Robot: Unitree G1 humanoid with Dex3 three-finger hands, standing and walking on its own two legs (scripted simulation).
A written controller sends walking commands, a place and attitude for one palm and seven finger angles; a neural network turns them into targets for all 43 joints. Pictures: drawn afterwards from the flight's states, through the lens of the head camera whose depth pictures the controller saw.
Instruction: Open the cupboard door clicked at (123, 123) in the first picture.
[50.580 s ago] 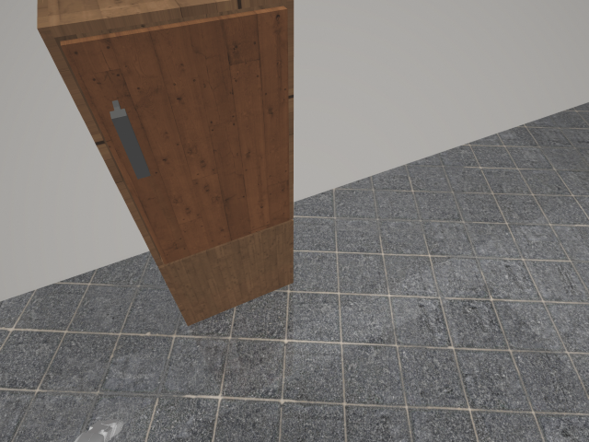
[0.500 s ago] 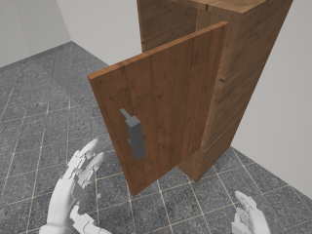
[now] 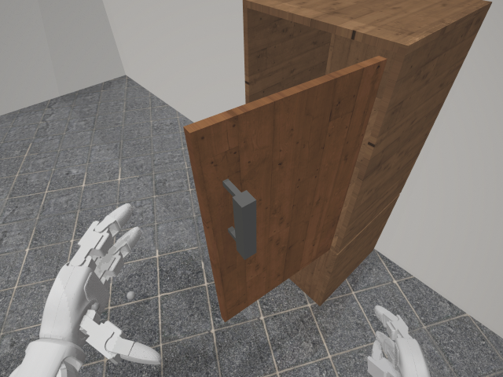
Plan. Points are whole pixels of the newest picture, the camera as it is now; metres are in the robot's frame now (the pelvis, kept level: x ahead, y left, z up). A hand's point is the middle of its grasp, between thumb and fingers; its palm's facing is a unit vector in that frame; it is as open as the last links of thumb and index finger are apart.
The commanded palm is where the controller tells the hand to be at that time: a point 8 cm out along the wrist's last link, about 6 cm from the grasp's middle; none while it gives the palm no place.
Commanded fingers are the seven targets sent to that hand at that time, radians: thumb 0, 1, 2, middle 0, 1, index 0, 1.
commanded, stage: draw the hand back to the body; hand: left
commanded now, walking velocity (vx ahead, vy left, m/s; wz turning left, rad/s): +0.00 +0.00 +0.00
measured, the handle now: (238, 218) +0.34 +0.06 +0.09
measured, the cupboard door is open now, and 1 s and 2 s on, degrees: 83 83 83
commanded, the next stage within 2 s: step back with the hand held close in 1.04 s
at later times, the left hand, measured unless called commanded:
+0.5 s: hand (75, 244) +0.23 +0.25 +0.16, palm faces +0.33 -0.87 -0.37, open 11.0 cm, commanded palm +0.18 +0.30 +0.18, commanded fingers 0.00 0.65 0.80 -0.19 -0.30 -0.19 -0.30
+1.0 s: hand (85, 234) +0.24 +0.24 +0.18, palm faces +0.39 -0.83 -0.40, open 7.5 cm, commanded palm +0.19 +0.28 +0.20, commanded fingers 0.00 0.90 0.90 -0.20 -0.30 -0.20 -0.30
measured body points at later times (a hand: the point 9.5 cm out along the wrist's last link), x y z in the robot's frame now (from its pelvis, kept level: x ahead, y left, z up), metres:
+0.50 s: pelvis +0.03 +0.02 +0.03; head +0.02 +0.01 +0.48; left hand +0.21 +0.30 +0.18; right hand +0.21 -0.20 -0.05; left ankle +0.05 +0.12 -0.71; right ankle -0.04 -0.11 -0.71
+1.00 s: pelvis +0.04 -0.01 +0.03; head +0.03 -0.04 +0.48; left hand +0.21 +0.28 +0.20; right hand +0.21 -0.25 -0.06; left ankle +0.05 +0.12 -0.71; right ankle -0.04 -0.11 -0.71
